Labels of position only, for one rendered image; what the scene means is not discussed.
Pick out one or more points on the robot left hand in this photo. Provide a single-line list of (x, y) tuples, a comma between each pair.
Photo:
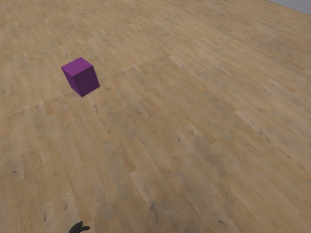
[(77, 228)]

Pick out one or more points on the carton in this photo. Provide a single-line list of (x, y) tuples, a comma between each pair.
[(81, 76)]

